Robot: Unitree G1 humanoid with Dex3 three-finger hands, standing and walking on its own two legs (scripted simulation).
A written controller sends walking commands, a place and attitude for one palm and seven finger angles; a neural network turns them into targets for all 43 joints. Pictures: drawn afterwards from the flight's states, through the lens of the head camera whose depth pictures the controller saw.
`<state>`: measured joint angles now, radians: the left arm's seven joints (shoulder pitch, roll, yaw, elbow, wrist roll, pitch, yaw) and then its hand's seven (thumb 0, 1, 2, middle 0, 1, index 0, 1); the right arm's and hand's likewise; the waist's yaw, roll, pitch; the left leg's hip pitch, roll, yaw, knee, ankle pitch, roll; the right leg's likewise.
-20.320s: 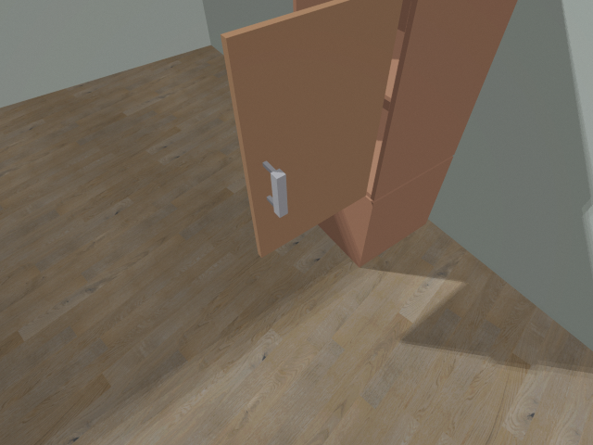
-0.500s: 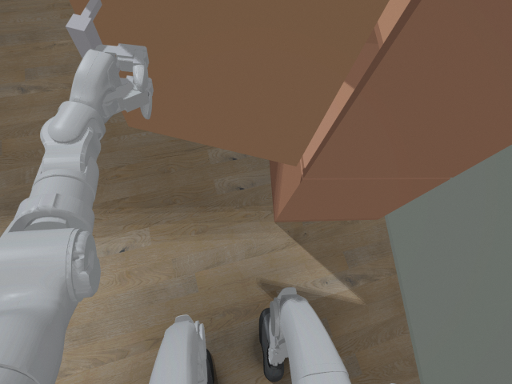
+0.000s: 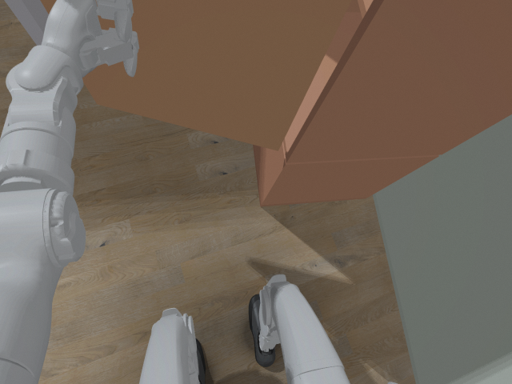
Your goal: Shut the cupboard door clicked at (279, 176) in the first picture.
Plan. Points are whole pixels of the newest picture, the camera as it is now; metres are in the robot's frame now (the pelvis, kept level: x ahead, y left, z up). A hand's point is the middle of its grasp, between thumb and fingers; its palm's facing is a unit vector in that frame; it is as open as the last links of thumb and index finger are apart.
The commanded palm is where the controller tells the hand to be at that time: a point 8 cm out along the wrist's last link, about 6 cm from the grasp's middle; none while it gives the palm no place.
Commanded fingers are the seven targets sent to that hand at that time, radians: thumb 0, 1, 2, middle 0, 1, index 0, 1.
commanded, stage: push the door shut along its arc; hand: left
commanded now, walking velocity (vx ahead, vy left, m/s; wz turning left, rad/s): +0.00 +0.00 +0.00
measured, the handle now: (47, 13) +0.62 +0.19 +0.06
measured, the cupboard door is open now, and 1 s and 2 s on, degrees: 71 63 63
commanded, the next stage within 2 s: pull the fist back off the door in 0.22 s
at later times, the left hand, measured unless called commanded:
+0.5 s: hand (140, 18) +0.61 +0.07 +0.07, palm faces +0.00 -1.00 +0.03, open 3.2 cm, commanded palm +0.58 +0.09 +0.07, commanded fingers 0.00 0.90 0.90 -1.30 -1.50 -1.30 -1.50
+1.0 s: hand (152, 67) +0.53 +0.06 +0.06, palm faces -0.03 -1.00 -0.03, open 3.1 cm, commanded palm +0.50 +0.10 +0.07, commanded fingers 0.00 0.90 0.90 -1.30 -1.50 -1.30 -1.50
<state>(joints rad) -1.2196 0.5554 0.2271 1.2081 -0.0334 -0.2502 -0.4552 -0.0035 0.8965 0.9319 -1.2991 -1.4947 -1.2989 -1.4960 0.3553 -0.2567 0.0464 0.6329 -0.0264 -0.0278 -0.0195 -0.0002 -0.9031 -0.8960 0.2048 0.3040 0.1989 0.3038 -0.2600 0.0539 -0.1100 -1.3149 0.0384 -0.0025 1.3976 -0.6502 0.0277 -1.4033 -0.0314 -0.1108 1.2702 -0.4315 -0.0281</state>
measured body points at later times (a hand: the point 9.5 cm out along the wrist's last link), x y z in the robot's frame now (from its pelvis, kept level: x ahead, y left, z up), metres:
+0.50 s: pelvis -0.01 +0.00 -0.01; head +0.21 +0.02 +0.38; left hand +0.61 +0.13 +0.07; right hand -0.05 -0.24 -0.11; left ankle -0.01 +0.10 -0.60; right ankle +0.07 -0.11 -0.60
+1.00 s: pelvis +0.01 +0.00 +0.02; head +0.18 +0.01 +0.44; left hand +0.53 +0.12 +0.07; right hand +0.00 -0.26 -0.09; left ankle -0.01 +0.10 -0.60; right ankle +0.07 -0.11 -0.60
